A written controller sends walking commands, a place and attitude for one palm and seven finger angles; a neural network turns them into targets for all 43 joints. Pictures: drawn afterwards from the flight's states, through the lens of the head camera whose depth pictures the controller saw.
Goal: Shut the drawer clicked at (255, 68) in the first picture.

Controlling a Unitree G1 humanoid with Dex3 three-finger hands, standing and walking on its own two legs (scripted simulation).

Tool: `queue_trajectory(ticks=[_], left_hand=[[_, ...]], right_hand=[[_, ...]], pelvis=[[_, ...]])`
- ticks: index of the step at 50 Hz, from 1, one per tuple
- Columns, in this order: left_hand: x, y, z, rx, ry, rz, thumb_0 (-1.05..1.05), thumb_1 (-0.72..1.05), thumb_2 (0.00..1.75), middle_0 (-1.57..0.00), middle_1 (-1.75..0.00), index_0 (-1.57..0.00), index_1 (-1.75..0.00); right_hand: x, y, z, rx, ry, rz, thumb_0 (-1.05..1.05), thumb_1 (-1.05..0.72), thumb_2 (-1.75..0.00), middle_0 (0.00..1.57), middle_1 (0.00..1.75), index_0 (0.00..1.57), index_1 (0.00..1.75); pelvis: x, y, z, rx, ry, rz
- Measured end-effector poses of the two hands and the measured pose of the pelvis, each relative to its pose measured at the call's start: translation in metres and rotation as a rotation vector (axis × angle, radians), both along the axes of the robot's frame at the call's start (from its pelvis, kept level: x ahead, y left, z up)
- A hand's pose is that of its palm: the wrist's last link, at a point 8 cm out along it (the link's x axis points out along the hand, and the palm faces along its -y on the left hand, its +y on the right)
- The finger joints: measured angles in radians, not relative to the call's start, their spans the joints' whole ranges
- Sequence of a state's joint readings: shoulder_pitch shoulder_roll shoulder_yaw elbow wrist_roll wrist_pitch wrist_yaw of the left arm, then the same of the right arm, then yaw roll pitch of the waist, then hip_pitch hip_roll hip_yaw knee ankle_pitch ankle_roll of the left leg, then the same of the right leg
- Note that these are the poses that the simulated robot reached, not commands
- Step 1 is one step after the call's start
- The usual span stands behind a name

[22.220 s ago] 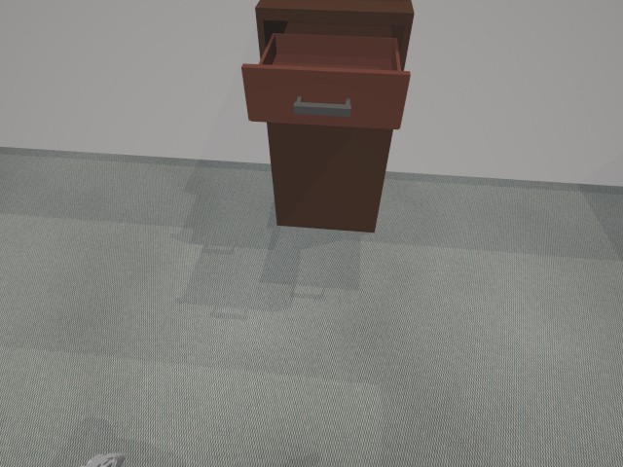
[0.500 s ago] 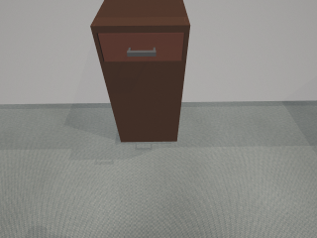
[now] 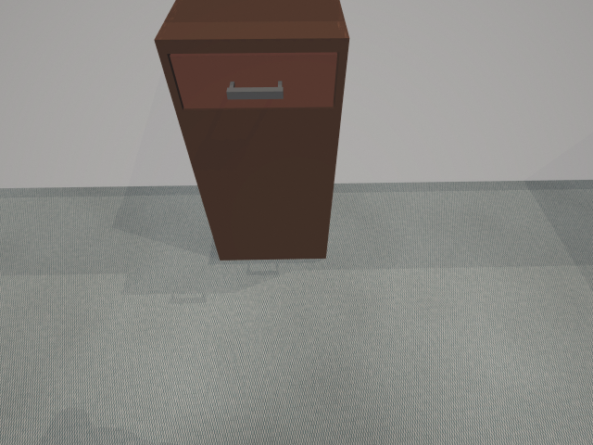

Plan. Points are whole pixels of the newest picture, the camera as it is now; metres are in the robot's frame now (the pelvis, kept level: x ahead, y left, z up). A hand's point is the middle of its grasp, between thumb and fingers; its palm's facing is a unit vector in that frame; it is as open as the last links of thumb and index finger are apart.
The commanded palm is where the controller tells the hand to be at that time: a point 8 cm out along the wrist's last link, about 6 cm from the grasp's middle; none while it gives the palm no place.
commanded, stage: look to check the result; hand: left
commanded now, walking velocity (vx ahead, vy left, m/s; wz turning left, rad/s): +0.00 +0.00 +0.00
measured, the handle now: (255, 89) +0.88 +0.14 +0.01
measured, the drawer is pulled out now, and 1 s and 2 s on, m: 0.00 0.00 0.00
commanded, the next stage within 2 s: stand and wait in 0.30 s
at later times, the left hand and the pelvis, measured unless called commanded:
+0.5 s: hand out of the picture +0.05 +0.20 -0.17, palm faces +0.00 -0.97 -0.26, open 7.3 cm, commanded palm none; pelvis +0.01 -0.01 +0.00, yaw +0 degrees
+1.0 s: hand out of the picture +0.07 +0.21 -0.16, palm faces -0.01 -0.96 -0.29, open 7.3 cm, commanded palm none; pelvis +0.02 -0.01 +0.00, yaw -1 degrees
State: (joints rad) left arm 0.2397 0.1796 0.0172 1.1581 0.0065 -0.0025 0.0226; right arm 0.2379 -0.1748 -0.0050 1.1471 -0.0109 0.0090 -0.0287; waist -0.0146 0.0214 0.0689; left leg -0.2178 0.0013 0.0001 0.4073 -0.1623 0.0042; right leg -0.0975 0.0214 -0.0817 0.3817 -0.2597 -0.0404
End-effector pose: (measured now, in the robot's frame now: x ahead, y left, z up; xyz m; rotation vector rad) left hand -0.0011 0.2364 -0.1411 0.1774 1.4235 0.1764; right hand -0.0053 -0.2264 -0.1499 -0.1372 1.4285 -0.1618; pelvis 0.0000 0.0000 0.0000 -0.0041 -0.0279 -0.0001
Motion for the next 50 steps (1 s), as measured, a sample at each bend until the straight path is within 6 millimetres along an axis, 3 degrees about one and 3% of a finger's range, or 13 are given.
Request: queue_trajectory(ticks=[8,24,35,50], left_hand=[[0.009,0.003,0.002,0.016,-0.011,-0.004,0.01,0.91,0.9,-0.2,-0.3,-0.2,-0.3],[0.048,0.006,0.007,0.033,-0.087,-0.037,0.0,0.91,0.9,-0.2,-0.3,-0.21,-0.3],[0.064,0.014,0.012,0.056,-0.113,-0.05,0.0,0.91,0.9,-0.2,-0.3,-0.21,-0.3],[0.067,0.02,0.015,0.069,-0.109,-0.06,0.01,0.91,0.9,-0.2,-0.3,-0.21,-0.3]], right_hand=[[0.017,-0.011,0.001,-0.016,-0.027,0.012,0.0,-0.91,-0.9,0.2,0.29,0.2,0.3],[0.049,-0.032,0.008,-0.051,-0.091,0.028,0.0,-0.91,-0.9,0.2,0.29,0.2,0.3],[0.055,-0.041,0.01,-0.065,-0.1,0.027,0.0,-0.91,-0.9,0.2,0.29,0.2,0.3],[0.055,-0.047,0.012,-0.076,-0.095,0.024,0.0,-0.91,-0.9,0.21,0.29,0.2,0.3]], pelvis=[[0.005,-0.003,0.001,0.002,-0.001,-0.002],[0.013,-0.008,0.002,0.006,0.002,-0.008],[0.018,-0.01,0.003,0.008,0.001,-0.012],[0.02,-0.011,0.003,0.009,0.0,-0.018]])
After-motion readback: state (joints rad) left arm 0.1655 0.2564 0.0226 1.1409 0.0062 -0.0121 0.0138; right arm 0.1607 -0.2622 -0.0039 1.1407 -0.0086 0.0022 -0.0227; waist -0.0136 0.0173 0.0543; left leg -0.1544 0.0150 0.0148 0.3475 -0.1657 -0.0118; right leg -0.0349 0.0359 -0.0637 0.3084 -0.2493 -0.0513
